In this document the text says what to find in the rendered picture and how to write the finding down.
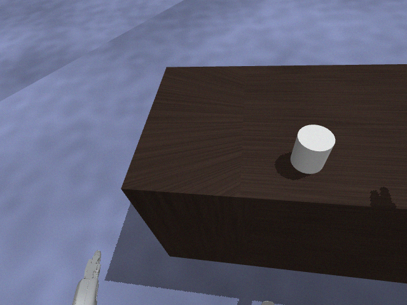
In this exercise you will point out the left robot hand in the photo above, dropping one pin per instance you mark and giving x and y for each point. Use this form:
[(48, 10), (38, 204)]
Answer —
[(87, 288)]

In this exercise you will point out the can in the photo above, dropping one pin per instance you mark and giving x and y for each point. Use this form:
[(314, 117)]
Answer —
[(312, 148)]

